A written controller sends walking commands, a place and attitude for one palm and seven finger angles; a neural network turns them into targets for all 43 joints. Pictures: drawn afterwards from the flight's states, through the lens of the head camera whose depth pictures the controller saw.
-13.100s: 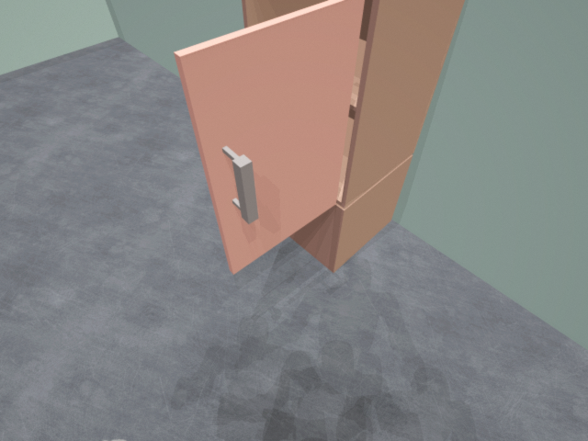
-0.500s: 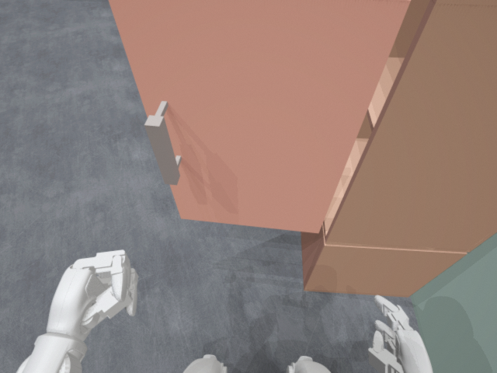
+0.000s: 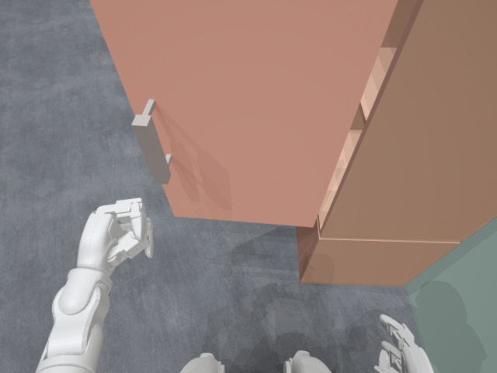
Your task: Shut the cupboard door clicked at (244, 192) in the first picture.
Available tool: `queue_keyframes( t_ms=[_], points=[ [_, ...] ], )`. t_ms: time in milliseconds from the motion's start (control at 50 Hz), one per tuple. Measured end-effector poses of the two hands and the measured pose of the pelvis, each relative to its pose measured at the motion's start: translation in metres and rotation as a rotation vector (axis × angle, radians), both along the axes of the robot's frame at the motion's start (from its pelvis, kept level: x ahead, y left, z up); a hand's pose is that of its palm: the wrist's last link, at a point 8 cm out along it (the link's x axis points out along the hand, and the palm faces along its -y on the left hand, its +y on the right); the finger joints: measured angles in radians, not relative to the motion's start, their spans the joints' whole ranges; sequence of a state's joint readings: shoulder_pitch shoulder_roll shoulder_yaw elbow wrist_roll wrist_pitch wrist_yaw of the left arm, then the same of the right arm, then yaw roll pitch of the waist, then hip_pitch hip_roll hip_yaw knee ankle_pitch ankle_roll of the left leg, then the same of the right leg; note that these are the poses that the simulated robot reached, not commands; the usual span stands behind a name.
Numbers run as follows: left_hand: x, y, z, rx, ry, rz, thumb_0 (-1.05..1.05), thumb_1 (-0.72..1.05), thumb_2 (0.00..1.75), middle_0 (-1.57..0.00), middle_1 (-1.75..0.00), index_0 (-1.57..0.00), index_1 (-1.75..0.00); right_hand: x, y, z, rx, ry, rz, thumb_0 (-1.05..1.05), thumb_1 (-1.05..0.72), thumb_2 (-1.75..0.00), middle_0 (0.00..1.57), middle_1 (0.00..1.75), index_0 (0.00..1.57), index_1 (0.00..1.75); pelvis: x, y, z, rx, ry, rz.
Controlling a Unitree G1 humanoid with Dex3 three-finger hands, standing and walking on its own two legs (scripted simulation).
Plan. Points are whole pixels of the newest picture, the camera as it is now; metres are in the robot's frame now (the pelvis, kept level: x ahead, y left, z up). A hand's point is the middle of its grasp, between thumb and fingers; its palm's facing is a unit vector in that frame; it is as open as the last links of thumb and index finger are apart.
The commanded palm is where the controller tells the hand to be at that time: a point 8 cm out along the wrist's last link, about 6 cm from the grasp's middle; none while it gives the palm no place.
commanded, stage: bring the fist close to the handle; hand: left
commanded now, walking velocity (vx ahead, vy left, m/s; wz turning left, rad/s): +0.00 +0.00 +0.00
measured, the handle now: (157, 143) +0.50 +0.19 +0.06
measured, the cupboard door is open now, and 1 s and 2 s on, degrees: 87 87 72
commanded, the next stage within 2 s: push the door shut along its arc in 0.86 s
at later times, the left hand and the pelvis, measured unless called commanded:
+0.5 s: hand (168, 191) +0.39 +0.15 +0.06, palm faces -0.06 -1.00 -0.03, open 3.1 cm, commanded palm +0.37 +0.21 +0.06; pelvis +0.00 +0.00 +0.00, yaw -1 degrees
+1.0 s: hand (167, 187) +0.40 +0.16 +0.05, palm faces -0.06 -1.00 -0.02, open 3.1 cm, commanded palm +0.39 +0.21 +0.06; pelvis +0.00 +0.00 +0.00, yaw -1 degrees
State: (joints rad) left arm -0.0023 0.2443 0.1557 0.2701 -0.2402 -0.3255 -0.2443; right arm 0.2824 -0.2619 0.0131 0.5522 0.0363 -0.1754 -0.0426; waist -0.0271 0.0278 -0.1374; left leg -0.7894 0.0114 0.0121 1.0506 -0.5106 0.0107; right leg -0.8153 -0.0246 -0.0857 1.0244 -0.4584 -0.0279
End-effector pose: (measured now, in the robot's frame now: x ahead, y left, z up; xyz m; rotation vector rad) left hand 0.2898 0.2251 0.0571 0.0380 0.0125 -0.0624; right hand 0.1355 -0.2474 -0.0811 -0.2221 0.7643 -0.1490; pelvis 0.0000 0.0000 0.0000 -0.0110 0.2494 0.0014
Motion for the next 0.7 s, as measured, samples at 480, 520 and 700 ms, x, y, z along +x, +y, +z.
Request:
queue_keyframes(
  t_ms=[480, 520, 700],
  points=[
    [0.082, -0.018, 0.001, -0.007, -0.003, 0.001, 0.02, 0.9, 0.89, -1.3, -1.5, -1.3, -1.5, -0.036, -0.003, -0.017, 0.013, 0.174, -0.057, 0.01, -0.91, -0.9, 0.2, 0.3, 0.2, 0.3, -0.003, 0.001, 0.001, 0.006, 0.026, -0.013],
    [0.088, -0.02, 0.001, -0.01, -0.006, 0.001, 0.02, 0.9, 0.89, -1.3, -1.5, -1.3, -1.5, -0.041, -0.004, -0.018, 0.012, 0.192, -0.067, 0.01, -0.91, -0.9, 0.2, 0.3, 0.2, 0.3, -0.004, 0.001, 0.0, 0.007, 0.031, -0.016],
    [0.09, -0.017, -0.002, -0.01, 0.011, 0.013, 0.02, 0.9, 0.89, -1.3, -1.5, -1.3, -1.5, -0.064, -0.008, -0.017, 0.022, 0.254, -0.109, 0.01, -0.91, -0.9, 0.2, 0.3, 0.2, 0.3, -0.002, 0.002, 0.004, 0.012, 0.033, -0.031]
  ],
)
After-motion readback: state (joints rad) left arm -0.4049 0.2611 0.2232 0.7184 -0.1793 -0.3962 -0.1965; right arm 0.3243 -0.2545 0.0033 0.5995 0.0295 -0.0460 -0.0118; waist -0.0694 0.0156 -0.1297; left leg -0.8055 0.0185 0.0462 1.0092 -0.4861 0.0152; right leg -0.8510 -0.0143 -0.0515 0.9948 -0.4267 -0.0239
